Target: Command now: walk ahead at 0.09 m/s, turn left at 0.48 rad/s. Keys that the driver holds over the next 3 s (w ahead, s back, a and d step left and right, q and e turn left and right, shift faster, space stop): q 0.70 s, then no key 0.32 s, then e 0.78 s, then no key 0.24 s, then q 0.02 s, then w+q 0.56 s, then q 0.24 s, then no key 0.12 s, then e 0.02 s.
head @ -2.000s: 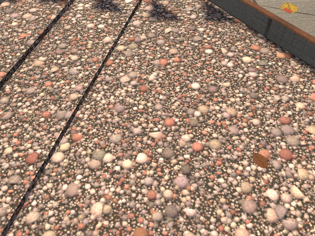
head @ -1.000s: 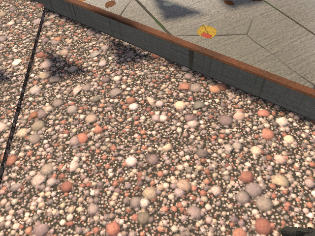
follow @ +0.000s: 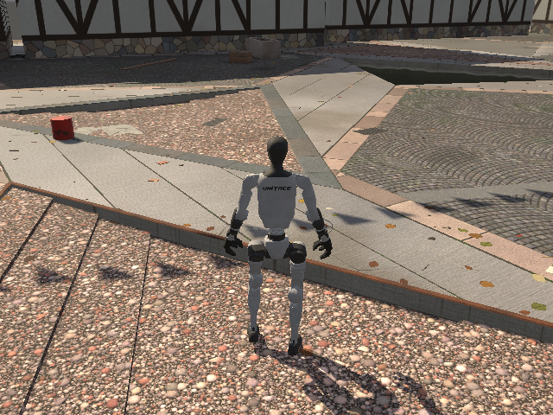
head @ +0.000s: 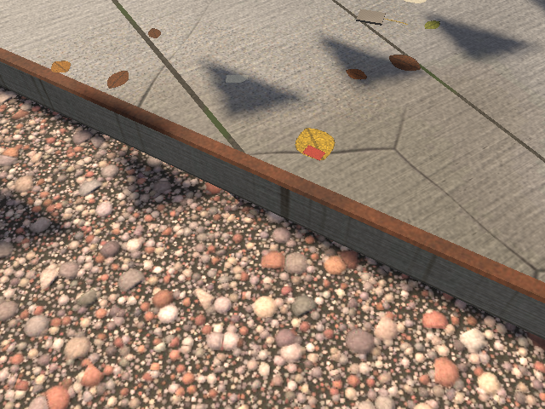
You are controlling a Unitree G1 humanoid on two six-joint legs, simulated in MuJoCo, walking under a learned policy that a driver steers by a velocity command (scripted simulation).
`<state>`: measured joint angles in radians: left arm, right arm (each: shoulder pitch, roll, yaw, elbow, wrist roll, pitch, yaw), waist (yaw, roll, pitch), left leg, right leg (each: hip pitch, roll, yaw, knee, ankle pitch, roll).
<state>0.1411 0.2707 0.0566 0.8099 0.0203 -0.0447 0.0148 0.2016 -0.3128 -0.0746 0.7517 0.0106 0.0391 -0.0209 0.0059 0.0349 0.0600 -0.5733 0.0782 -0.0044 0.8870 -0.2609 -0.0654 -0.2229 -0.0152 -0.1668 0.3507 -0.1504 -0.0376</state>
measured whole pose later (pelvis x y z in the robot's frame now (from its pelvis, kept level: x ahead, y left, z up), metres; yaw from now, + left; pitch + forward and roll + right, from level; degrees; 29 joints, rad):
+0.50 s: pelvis +0.04 +0.03 +0.00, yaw +17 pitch +3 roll -2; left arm 0.07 0.31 0.07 0.82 -0.01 0.01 0.02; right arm 0.16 -0.33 -0.08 0.63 0.01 0.04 -0.03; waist -0.02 0.00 0.05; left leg -0.34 -0.07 -0.13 0.47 -0.17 0.04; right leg -0.43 0.02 0.09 0.76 -0.36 0.08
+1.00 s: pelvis +0.04 +0.03 -0.01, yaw +30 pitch +0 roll +0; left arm 0.15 0.29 0.05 0.84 -0.01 0.01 0.01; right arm 0.18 -0.30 -0.05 0.65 0.01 0.06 -0.02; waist 0.03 0.00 0.06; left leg -0.22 0.00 -0.03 0.47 -0.24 -0.02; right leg -0.23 -0.06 -0.04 0.50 -0.28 0.03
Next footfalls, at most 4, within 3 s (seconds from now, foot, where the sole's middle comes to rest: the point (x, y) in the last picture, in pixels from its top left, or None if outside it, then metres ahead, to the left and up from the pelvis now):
0.16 left None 0.10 0.14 -0.78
0.60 right None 0.14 -0.09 -0.78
0.98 left None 0.01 0.15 -0.78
1.48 right None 0.12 -0.08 -0.78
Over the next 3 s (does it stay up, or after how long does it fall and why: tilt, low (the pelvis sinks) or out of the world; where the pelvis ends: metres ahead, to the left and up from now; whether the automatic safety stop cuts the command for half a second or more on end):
stays up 0.38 0.14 -0.01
